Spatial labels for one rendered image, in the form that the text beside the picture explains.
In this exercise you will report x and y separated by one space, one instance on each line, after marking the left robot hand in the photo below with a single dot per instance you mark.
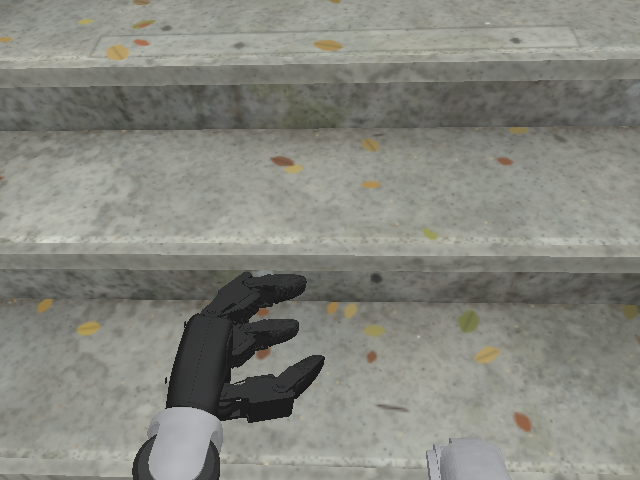
221 338

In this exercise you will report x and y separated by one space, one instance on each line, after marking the right robot thigh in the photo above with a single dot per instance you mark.
466 458

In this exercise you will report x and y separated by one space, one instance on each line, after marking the robot left forearm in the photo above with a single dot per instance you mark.
184 444

